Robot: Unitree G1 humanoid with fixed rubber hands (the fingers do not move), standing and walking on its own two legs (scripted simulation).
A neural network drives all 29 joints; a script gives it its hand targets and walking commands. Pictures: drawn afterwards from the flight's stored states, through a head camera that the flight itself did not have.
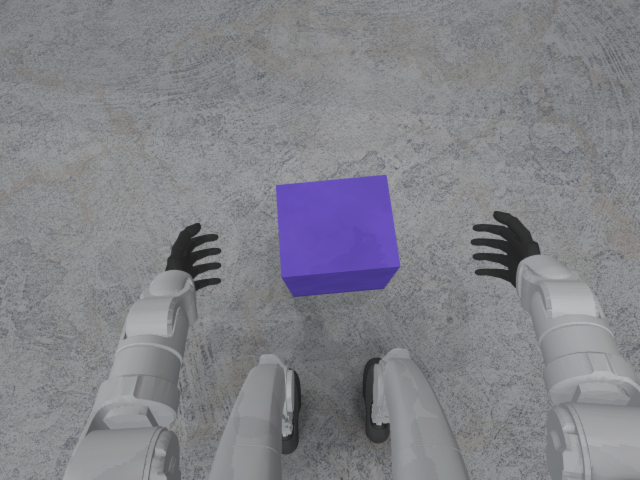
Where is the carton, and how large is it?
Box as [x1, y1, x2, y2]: [276, 175, 400, 296]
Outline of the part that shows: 386,175 276,185 281,277 293,296 383,288 400,266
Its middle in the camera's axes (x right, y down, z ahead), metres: +0.05 +0.00 +1.00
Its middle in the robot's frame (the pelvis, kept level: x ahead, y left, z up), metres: +0.52 -0.01 -0.55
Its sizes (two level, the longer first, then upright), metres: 0.257 0.218 0.282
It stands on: the floor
